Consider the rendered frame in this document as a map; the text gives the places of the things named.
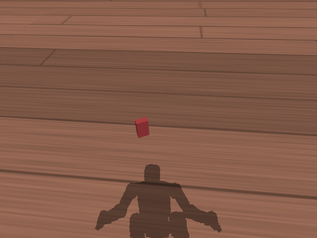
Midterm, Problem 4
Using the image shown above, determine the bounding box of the carton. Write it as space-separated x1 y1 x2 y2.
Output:
135 117 150 138

